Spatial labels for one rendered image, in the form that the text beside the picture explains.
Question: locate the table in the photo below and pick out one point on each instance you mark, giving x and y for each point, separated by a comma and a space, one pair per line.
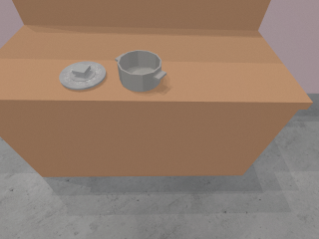
225, 96

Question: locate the pot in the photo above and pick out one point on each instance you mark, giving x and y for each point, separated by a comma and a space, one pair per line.
139, 70

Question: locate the knob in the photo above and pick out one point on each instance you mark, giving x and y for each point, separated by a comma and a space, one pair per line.
81, 70

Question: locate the lid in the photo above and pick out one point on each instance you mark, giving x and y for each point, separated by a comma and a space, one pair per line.
77, 82

